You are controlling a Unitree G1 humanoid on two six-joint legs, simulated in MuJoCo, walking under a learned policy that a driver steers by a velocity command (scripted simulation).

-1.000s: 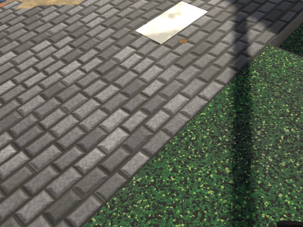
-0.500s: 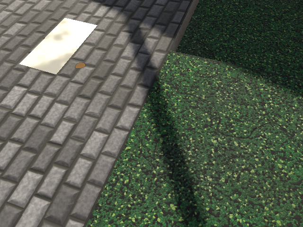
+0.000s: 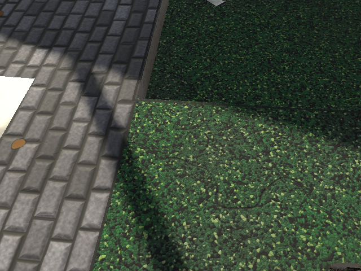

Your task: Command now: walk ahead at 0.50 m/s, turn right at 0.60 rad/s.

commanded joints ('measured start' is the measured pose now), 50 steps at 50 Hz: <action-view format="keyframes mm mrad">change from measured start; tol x32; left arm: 1 -45 183 52 -69 -6 -18 22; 50 -107 215 66 -129 -13 32 29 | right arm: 1 -47 -44 -6 -64 -4 0 1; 50 -73 -66 -17 -38 14 51 6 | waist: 1 -21 -85 -59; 11 -90 -147 -122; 13 -69 315 -360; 38 -9 -352 -270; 50 -16 -145 -133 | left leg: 1 52 -33 17 -206 194 -29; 11 436 -67 -7 -493 158 77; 13 944 325 -670 -616 -48 306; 22 520 183 -25 -677 709 268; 32 605 233 108 -721 243 231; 36 590 159 232 -385 588 152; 39 -121 -102 24 347 -432 -14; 50 124 -87 12 -248 29 -29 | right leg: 1 -30 -200 187 -144 180 -166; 10 48 -223 338 57 47 -79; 15 -546 -77 123 959 -343 112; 35 -203 -117 -149 165 -109 24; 40 438 -437 401 20 606 -296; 50 19 -241 250 -80 12 -158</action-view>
